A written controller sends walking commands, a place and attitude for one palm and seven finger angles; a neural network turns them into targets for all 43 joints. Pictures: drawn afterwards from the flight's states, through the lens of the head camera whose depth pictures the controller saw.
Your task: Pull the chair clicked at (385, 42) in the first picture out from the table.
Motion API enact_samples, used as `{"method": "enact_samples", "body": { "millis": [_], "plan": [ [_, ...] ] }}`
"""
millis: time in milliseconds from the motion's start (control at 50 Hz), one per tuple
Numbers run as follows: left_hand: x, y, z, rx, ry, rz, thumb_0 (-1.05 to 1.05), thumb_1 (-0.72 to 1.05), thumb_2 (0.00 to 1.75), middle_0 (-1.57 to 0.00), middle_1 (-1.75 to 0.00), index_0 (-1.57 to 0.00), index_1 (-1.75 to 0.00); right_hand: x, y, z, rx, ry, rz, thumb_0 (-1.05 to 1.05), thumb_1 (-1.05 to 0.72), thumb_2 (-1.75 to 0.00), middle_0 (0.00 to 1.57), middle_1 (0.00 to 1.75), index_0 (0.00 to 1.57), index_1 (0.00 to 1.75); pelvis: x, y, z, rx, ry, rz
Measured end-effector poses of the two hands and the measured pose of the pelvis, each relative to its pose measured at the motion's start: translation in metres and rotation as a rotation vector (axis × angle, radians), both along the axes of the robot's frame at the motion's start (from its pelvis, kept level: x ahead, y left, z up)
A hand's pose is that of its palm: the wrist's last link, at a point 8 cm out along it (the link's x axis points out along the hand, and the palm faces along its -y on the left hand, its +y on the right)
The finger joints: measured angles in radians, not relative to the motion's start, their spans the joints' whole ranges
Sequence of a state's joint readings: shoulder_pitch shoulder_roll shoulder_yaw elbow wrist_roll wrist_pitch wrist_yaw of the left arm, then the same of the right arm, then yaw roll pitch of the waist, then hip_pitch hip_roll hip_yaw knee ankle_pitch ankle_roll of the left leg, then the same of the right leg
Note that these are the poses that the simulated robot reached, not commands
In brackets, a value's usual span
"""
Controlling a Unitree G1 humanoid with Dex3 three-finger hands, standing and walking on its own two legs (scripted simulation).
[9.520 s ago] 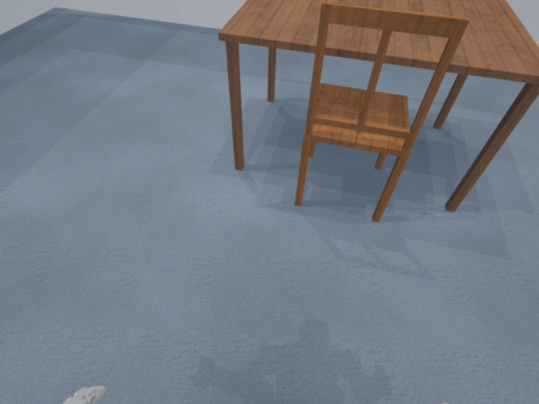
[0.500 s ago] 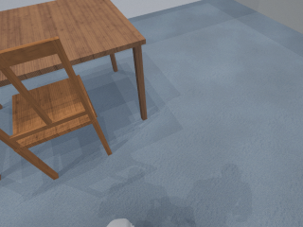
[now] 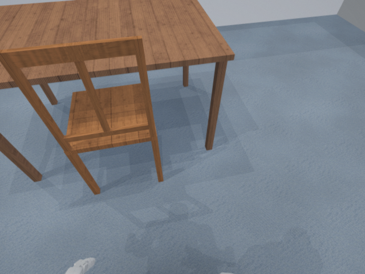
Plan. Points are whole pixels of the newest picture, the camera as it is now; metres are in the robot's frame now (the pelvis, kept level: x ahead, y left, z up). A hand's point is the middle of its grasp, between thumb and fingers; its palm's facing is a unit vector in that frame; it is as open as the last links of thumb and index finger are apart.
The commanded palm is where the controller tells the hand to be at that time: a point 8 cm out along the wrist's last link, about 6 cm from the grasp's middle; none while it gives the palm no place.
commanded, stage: turn to face it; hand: left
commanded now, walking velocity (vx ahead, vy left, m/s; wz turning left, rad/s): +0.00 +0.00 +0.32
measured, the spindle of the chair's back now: (94, 100) +0.69 +0.35 -0.08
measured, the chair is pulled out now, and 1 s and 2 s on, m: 0.00 0.00 0.00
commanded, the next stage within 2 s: take the last steps up to it in 0.20 s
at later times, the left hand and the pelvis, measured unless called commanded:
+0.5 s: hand out of the picture -0.06 +0.16 -0.16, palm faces +0.29 -0.93 -0.23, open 7.3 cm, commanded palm none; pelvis -0.02 -0.02 +0.01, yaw +12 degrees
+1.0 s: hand out of the picture +0.12 +0.21 -0.17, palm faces +0.21 -0.96 -0.18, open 7.3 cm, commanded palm none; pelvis +0.09 +0.01 +0.00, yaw +11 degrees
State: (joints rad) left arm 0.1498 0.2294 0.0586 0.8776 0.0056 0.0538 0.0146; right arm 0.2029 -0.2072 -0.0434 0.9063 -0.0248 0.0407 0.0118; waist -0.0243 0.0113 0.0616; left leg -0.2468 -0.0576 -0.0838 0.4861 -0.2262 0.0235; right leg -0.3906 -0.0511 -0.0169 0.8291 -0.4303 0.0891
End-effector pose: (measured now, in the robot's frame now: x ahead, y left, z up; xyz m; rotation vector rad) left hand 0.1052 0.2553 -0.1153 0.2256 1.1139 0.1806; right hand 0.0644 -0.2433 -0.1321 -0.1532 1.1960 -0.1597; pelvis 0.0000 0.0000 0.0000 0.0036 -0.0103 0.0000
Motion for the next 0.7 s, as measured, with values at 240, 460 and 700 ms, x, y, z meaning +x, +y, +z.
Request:
{"method": "enact_samples", "body": {
  "millis": [240, 460, 700],
  "plan": [
    [-0.056, -0.049, 0.014, 0.015, -0.002, 0.107, 0.00, 0.91, 0.90, -0.21, -0.30, -0.21, -0.30, -0.023, -0.041, -0.021, 0.044, 0.119, 0.051, 0.01, -0.91, -0.90, 0.20, 0.30, 0.20, 0.30, -0.010, -0.037, 0.003, 0.033, -0.021, 0.119],
    [-0.157, -0.052, -0.003, -0.051, 0.150, 0.285, 0.00, 0.91, 0.90, -0.21, -0.30, -0.21, -0.30, -0.002, -0.029, -0.006, -0.002, 0.148, 0.196, 0.01, -0.91, -0.90, 0.20, 0.30, 0.20, 0.30, -0.016, -0.031, 0.008, 0.029, -0.007, 0.202],
    [-0.227, -0.027, -0.031, -0.167, 0.384, 0.364, 0.01, 0.91, 0.90, -0.20, -0.30, -0.20, -0.30, 0.028, 0.043, 0.010, -0.031, 0.004, 0.237, 0.00, -0.92, -0.90, 0.20, 0.30, 0.20, 0.30, 0.001, 0.016, 0.004, -0.012, -0.023, 0.221]
  ]
}}
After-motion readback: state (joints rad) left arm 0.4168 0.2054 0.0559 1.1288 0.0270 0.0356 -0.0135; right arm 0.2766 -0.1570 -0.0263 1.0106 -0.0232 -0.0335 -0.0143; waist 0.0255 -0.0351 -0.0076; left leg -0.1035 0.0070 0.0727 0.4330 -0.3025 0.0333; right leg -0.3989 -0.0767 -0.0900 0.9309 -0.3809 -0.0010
